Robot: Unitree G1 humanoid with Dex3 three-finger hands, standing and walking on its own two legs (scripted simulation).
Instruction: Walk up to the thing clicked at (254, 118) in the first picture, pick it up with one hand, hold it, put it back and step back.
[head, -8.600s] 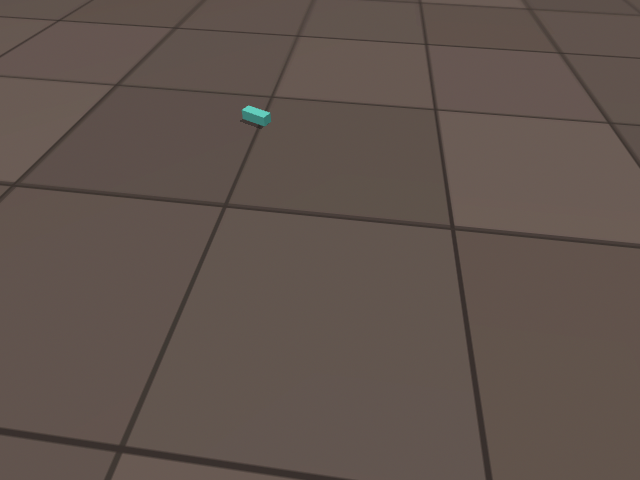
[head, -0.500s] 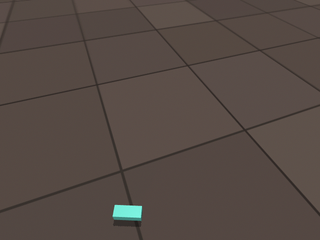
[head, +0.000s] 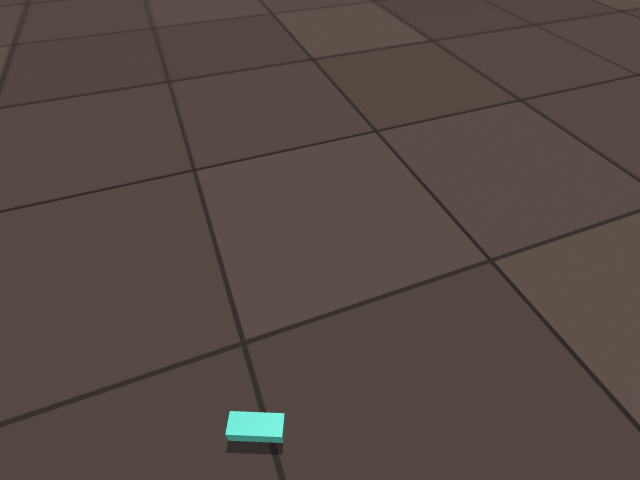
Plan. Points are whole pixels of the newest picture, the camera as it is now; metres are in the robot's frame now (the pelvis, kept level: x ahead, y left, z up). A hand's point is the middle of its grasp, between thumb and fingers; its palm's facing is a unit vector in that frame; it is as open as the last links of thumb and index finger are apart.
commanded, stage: stand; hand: left
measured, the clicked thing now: (256, 426) +0.43 +0.20 -0.75
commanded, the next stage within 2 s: walk up in 0.70 s
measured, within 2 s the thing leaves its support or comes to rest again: neither
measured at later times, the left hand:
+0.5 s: hand out of the picture +0.07 +0.25 -0.16, palm faces -0.04 -0.94 -0.35, open 7.4 cm
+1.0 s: hand out of the picture +0.06 +0.24 -0.16, palm faces -0.02 -0.94 -0.35, open 7.4 cm
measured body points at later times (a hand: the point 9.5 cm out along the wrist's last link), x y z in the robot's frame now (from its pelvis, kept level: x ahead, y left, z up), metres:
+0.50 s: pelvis +0.00 +0.00 +0.00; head +0.01 +0.00 +0.45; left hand +0.07 +0.30 -0.13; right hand +0.08 -0.30 -0.13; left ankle +0.01 +0.14 -0.75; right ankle -0.03 -0.14 -0.75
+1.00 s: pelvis -0.01 -0.03 -0.01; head +0.01 -0.02 +0.44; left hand +0.06 +0.29 -0.14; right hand +0.06 -0.35 -0.13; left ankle +0.01 +0.14 -0.75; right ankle -0.03 -0.14 -0.75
